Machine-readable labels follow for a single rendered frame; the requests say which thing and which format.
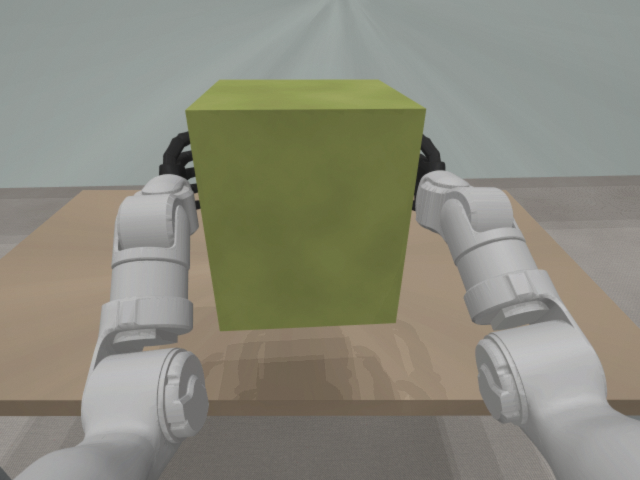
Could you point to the robot left upper arm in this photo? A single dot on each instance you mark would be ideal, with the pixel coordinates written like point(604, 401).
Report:
point(138, 408)

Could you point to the left robot hand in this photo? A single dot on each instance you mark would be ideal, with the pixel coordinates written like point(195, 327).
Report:
point(174, 161)

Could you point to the robot right upper arm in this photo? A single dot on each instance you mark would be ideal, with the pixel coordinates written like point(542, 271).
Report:
point(545, 379)

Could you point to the carton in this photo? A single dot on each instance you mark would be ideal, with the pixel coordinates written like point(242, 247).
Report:
point(306, 190)

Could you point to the left robot forearm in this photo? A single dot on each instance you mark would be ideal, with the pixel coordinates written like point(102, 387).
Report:
point(149, 303)

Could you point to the right robot forearm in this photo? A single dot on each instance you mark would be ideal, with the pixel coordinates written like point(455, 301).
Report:
point(504, 287)

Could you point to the right robot hand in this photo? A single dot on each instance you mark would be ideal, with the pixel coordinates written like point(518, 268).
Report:
point(431, 162)

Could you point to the table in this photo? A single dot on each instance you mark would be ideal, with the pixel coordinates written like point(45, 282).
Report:
point(53, 285)

